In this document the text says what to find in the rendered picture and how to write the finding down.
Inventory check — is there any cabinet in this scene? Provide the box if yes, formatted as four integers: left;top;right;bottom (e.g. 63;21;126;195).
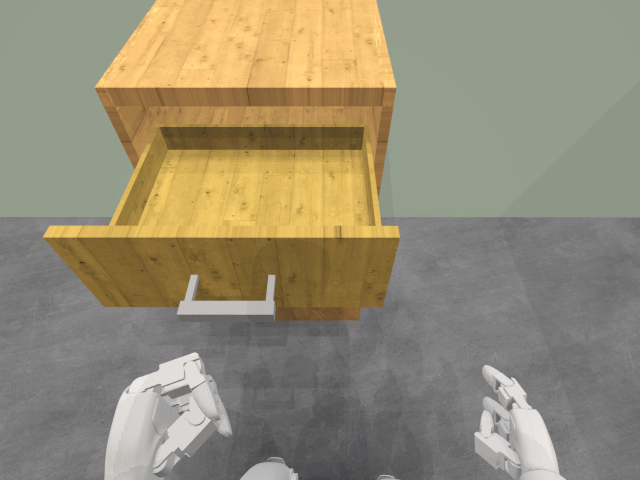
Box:
94;0;396;321

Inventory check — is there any left robot hand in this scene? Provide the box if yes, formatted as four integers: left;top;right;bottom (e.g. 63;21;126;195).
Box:
104;352;232;480

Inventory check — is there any right robot hand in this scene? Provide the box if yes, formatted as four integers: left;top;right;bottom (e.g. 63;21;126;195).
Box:
474;365;560;480

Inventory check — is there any drawer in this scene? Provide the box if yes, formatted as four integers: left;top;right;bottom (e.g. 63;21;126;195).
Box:
43;124;400;307

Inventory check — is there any handle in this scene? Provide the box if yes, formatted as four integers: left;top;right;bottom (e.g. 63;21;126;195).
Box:
177;275;276;322

